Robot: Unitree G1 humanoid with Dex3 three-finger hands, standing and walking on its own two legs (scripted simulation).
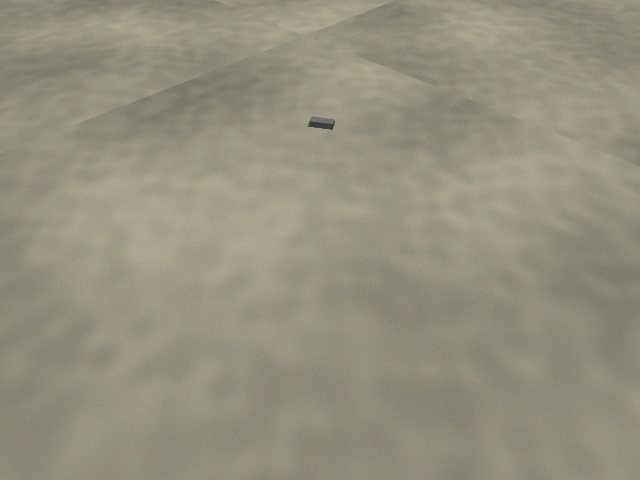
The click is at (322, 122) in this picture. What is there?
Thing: flat box
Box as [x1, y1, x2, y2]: [309, 117, 334, 129]
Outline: 309,121 310,126 332,129 334,124 334,119 311,117
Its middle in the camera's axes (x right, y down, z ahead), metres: +0.04 -0.71 +2.30
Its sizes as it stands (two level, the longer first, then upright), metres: 0.141 0.055 0.036
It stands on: the floor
